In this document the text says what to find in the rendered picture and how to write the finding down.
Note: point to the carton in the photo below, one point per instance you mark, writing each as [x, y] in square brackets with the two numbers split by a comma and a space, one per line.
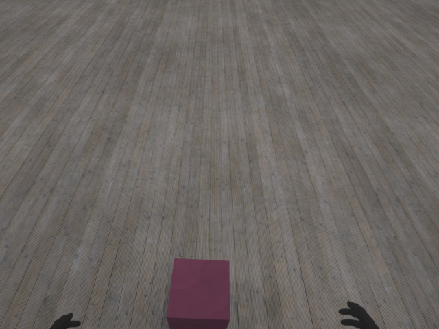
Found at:
[199, 295]

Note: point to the left robot hand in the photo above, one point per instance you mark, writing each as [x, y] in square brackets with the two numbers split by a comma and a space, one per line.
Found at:
[64, 322]

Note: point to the right robot hand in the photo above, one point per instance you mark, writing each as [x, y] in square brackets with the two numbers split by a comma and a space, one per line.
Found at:
[365, 321]

